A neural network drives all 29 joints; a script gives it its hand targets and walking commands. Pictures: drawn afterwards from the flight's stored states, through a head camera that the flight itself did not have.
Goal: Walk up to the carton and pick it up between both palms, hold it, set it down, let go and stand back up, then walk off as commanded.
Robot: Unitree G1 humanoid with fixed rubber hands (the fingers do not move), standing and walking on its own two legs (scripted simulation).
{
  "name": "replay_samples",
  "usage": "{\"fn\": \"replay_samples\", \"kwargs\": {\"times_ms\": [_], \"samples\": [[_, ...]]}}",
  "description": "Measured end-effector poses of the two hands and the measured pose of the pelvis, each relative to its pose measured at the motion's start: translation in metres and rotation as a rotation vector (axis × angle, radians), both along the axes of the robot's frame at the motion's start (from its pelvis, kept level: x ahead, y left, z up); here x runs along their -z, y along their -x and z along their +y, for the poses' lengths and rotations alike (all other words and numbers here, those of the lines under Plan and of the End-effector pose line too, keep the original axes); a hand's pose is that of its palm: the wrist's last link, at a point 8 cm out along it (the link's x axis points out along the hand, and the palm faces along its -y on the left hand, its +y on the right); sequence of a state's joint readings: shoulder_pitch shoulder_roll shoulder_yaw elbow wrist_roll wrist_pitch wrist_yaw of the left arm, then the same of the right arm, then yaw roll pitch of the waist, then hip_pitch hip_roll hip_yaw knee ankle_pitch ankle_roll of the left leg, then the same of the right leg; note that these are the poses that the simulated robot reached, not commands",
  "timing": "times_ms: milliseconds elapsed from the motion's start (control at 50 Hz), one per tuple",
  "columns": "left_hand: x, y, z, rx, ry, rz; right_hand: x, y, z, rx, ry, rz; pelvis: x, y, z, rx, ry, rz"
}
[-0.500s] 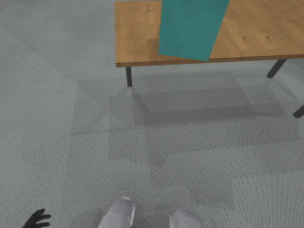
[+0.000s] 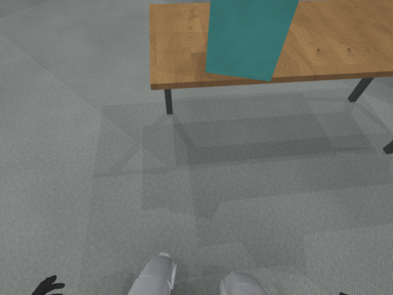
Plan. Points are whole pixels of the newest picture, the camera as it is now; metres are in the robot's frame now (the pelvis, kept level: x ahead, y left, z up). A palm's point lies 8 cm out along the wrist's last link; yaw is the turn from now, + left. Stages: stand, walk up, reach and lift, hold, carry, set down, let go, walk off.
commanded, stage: walk up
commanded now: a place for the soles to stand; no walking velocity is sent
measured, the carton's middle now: (248, 15) +0.88 -0.15 +0.09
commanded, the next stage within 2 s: none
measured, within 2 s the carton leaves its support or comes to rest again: neither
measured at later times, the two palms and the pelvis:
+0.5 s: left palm out of the picture +0.08 +0.31 -0.10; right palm out of the picture +0.06 -0.33 -0.09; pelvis +0.01 -0.01 +0.00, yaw +0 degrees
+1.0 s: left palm out of the picture +0.08 +0.32 -0.11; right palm out of the picture +0.06 -0.31 -0.08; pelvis +0.01 +0.01 +0.00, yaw +1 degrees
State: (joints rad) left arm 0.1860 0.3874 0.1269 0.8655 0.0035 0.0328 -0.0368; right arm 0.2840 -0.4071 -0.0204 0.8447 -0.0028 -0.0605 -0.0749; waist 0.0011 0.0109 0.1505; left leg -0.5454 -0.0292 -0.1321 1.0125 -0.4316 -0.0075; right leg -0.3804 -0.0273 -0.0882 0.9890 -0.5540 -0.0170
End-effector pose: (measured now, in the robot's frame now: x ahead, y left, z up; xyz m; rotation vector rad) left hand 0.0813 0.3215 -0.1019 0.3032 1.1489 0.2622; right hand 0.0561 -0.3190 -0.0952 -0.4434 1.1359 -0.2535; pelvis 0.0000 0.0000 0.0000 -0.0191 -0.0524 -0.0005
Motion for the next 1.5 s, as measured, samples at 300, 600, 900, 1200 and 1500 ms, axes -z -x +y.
{"fn": "replay_samples", "kwargs": {"times_ms": [300,600,900,1200,1500], "samples": [[0.012,-0.005,0.000,-0.004,0.054,-0.022,-0.020,0.000,0.005,-0.020,0.044,-0.018,-0.003,-0.002,0.008,-0.007,0.001,-0.025],[-0.001,-0.005,0.001,-0.014,0.002,0.005,-0.003,-0.013,0.001,-0.014,0.000,0.002,-0.003,-0.013,0.000,-0.010,-0.007,-0.006],[0.013,-0.009,0.015,-0.015,0.065,-0.015,-0.026,-0.012,0.021,-0.027,0.048,-0.024,-0.006,-0.013,0.024,-0.012,0.021,-0.035],[-0.003,-0.009,0.003,-0.024,0.008,0.008,-0.008,-0.022,0.005,-0.019,-0.002,0.006,-0.006,-0.022,0.004,-0.018,-0.011,-0.017],[0.008,-0.029,0.020,-0.029,0.050,-0.002,-0.023,-0.040,0.026,-0.045,0.030,-0.002,-0.008,-0.040,0.025,-0.027,0.009,-0.020]]}}
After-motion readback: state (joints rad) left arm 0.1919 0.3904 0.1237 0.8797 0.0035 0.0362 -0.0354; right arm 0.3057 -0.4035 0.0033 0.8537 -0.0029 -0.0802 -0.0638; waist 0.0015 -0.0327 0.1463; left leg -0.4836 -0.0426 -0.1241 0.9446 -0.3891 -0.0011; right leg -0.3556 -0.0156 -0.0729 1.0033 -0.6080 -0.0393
